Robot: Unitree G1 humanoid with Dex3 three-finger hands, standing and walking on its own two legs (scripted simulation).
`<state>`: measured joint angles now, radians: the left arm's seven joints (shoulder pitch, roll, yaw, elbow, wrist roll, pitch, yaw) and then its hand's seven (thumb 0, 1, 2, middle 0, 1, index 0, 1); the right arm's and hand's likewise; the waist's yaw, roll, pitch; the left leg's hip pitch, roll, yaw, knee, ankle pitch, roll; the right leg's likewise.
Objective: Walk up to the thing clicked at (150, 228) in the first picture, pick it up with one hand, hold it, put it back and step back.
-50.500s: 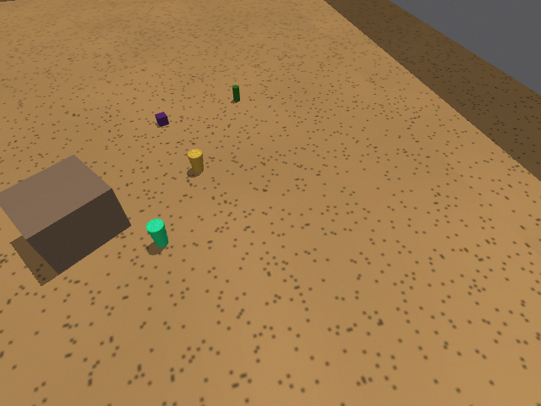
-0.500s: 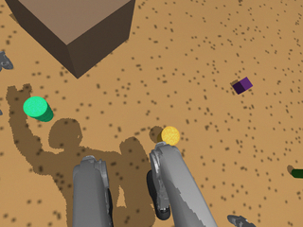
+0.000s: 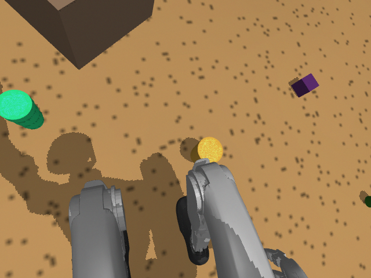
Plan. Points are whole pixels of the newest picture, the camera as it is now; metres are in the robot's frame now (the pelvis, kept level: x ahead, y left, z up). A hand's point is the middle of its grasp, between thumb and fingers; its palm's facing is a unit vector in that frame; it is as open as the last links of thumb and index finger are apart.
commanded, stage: withdraw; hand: left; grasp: from above
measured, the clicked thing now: (24, 113) +0.54 +0.32 -0.30
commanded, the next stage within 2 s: none
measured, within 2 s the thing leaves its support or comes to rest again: neither
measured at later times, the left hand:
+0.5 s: hand out of the picture +0.50 +0.34 -0.10, palm faces -0.44 -0.08 -0.89, open 12.8 cm
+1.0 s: hand out of the picture +0.54 +0.35 -0.02, palm faces -0.39 -0.04 -0.92, open 13.5 cm
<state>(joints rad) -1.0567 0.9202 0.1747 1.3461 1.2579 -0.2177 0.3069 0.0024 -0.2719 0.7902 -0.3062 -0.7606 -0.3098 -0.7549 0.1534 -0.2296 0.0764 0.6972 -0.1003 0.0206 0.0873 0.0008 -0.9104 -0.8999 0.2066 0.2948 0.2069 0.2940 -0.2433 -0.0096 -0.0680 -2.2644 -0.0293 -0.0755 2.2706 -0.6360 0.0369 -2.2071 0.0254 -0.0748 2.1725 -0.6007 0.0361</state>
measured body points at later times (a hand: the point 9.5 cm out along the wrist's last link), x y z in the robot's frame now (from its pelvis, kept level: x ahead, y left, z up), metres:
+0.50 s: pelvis +0.01 +0.01 +0.03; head +0.25 +0.09 +0.40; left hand +0.51 +0.34 -0.05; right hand +0.05 -0.28 -0.05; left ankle +0.09 +0.11 -0.33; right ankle +0.12 -0.12 -0.33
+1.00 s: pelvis +0.01 +0.01 +0.04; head +0.24 +0.07 +0.42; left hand +0.55 +0.35 +0.03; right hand +0.04 -0.27 -0.05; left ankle +0.09 +0.11 -0.33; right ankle +0.12 -0.12 -0.33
